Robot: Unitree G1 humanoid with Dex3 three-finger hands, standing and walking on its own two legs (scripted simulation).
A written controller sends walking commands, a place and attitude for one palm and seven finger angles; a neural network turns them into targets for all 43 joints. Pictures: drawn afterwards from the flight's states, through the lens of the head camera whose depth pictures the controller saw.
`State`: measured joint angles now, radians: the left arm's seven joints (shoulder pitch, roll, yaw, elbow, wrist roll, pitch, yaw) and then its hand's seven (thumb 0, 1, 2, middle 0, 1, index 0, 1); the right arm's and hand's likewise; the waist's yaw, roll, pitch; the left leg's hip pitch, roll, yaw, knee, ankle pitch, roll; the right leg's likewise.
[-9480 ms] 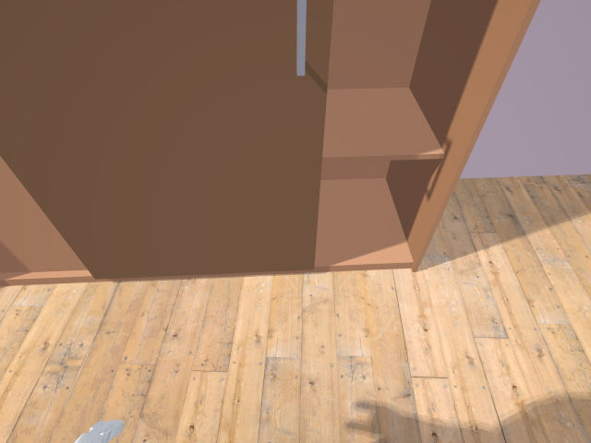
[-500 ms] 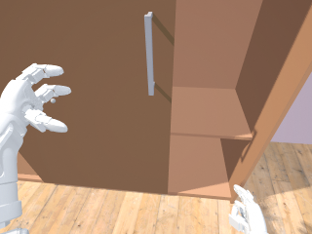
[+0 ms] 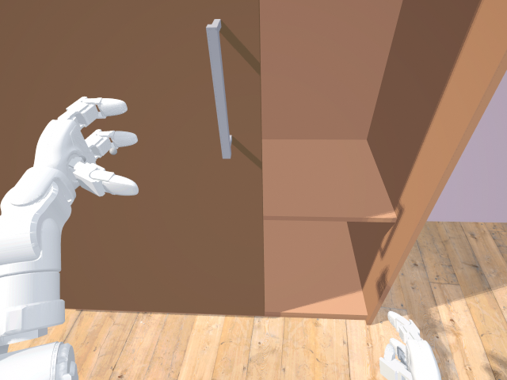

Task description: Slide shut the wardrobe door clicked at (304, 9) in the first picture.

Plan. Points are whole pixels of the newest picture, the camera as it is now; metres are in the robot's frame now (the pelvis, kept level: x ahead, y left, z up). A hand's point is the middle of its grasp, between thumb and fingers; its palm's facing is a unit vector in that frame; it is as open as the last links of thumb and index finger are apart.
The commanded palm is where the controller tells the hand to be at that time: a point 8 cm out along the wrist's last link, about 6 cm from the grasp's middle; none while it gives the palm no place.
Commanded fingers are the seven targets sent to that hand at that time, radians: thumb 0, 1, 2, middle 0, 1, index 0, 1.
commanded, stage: move the hooked fingers beside the handle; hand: left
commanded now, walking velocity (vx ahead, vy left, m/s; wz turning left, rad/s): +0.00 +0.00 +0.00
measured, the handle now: (222, 95) +0.53 +0.11 +0.23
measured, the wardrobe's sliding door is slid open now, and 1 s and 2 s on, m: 0.41 0.41 0.41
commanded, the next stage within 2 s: feel for the door with the fingertips in 2.00 s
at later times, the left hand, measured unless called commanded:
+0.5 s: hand (155, 129) +0.39 +0.19 +0.24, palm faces +0.05 -1.00 -0.01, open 14.0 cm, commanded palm +0.37 +0.25 +0.24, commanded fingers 0.00 -0.50 0.30 -0.30 -1.20 -0.30 -1.20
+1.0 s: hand (189, 111) +0.45 +0.15 +0.24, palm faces +0.07 -1.00 +0.02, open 14.0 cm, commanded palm +0.43 +0.22 +0.23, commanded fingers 0.00 -0.50 0.30 -0.30 -1.20 -0.30 -1.20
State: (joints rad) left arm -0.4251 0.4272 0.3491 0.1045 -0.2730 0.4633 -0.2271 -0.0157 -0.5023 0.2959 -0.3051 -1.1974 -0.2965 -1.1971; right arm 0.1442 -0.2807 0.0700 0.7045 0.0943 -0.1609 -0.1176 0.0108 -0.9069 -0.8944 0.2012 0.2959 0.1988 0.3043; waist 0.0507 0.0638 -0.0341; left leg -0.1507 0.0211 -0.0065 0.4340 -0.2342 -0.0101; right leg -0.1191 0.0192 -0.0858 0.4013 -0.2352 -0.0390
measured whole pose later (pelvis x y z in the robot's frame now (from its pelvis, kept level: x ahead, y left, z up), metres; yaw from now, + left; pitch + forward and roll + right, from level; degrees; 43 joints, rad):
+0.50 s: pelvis +0.00 +0.00 +0.00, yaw -1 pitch -2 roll +0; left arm -0.63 0.38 0.26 0.33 -0.23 0.42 -0.14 -0.02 -0.50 0.30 -0.30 -1.20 -0.30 -1.20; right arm 0.17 -0.27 0.06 0.73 0.09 -0.12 -0.11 0.01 -0.91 -0.89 0.20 0.30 0.20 0.30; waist 0.02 0.05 -0.03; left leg -0.16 0.02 0.00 0.42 -0.23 -0.01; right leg -0.13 0.02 -0.08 0.38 -0.22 -0.04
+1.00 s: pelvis +0.00 +0.01 +0.00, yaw -2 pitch +1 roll -1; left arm -0.85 0.33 0.27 0.63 -0.17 0.34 -0.03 -0.02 -0.50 0.30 -0.31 -1.20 -0.30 -1.20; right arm 0.23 -0.26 0.04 0.76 0.06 -0.11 -0.09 0.01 -0.91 -0.89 0.20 0.30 0.20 0.30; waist -0.04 0.05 -0.04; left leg -0.19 0.03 0.03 0.38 -0.21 0.00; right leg -0.17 0.03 -0.05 0.34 -0.19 -0.03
